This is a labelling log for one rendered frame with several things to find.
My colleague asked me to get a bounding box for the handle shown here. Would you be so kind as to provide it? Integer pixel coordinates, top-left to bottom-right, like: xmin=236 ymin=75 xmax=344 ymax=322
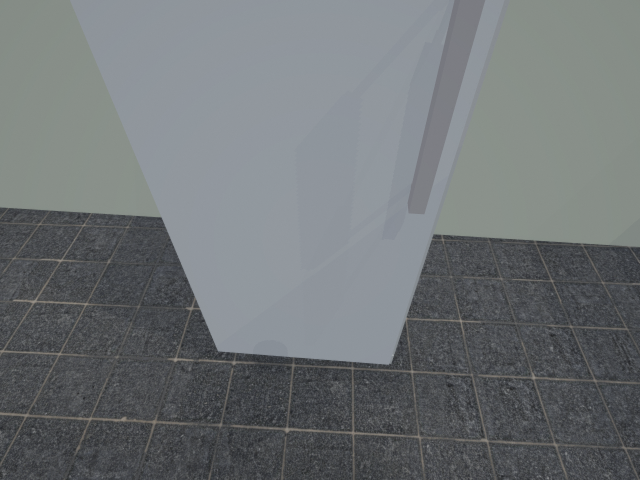
xmin=408 ymin=0 xmax=485 ymax=214

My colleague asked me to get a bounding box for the fridge door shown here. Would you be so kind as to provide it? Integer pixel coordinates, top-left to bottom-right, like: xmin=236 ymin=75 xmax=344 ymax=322
xmin=70 ymin=0 xmax=504 ymax=365

